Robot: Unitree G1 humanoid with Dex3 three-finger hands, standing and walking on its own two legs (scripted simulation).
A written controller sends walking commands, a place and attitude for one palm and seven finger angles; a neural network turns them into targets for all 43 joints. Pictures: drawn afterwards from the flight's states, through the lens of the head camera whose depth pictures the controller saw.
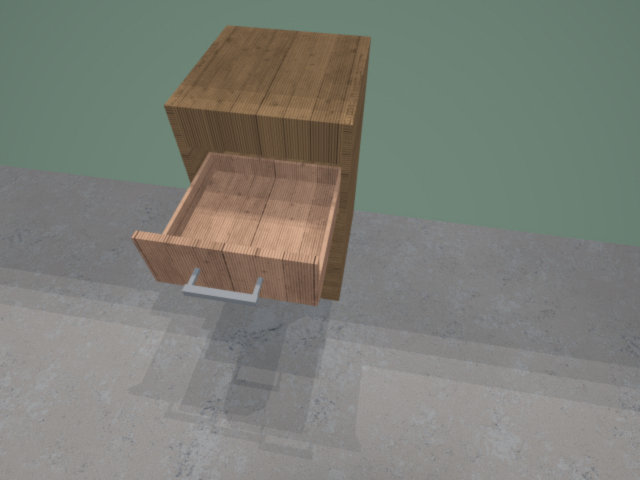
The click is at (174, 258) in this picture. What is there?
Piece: drawer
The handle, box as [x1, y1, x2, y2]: [182, 268, 262, 306]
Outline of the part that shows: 182,289 185,295 256,306 258,301 257,295 262,282 262,278 258,277 253,293 246,294 195,286 193,284 199,272 199,268 195,268 188,283 185,284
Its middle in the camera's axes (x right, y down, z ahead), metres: -0.21 +0.10 +0.81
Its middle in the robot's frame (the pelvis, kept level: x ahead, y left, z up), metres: +0.50 +0.23 -0.22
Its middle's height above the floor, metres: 0.56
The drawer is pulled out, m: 0.30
